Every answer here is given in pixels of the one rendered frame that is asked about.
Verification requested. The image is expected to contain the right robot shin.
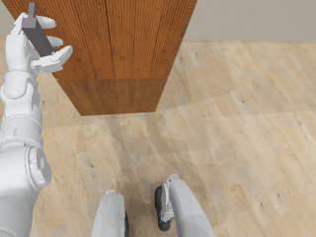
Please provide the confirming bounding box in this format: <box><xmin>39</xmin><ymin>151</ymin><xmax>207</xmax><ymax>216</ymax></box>
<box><xmin>160</xmin><ymin>174</ymin><xmax>185</xmax><ymax>221</ymax></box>

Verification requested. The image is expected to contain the robot right thigh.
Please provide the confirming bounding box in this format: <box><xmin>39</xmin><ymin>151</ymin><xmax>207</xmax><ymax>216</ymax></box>
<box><xmin>162</xmin><ymin>179</ymin><xmax>215</xmax><ymax>237</ymax></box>

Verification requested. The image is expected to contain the left robot upper arm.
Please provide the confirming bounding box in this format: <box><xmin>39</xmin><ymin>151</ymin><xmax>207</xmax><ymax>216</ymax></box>
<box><xmin>0</xmin><ymin>146</ymin><xmax>52</xmax><ymax>237</ymax></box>

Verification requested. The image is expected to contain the robot left forearm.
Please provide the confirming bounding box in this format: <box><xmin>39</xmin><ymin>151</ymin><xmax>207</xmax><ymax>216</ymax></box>
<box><xmin>0</xmin><ymin>71</ymin><xmax>43</xmax><ymax>153</ymax></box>

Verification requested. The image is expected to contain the cupboard door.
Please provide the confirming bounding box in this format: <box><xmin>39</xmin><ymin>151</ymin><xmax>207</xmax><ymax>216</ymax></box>
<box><xmin>7</xmin><ymin>0</ymin><xmax>193</xmax><ymax>81</ymax></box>

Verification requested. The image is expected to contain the handle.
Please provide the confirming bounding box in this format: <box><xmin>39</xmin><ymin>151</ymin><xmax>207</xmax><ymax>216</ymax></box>
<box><xmin>21</xmin><ymin>2</ymin><xmax>57</xmax><ymax>57</ymax></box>

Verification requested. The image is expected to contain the robot left hand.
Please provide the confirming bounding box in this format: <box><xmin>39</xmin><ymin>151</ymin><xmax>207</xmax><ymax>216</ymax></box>
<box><xmin>5</xmin><ymin>12</ymin><xmax>73</xmax><ymax>79</ymax></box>

